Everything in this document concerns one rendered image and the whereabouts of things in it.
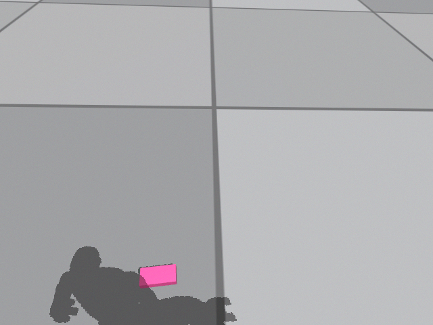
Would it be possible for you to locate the small box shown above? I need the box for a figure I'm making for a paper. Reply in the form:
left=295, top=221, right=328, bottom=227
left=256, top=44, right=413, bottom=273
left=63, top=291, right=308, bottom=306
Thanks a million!
left=139, top=264, right=177, bottom=288

